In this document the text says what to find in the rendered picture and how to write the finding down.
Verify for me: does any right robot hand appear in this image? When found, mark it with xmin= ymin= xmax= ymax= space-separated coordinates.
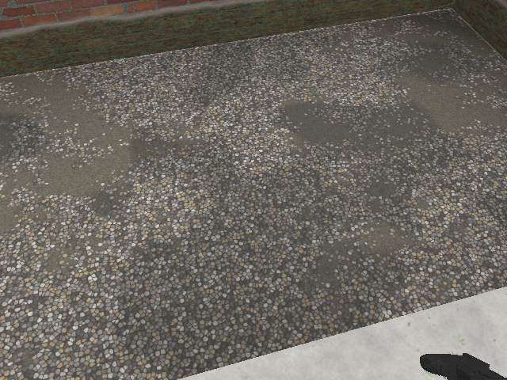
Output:
xmin=420 ymin=353 xmax=507 ymax=380

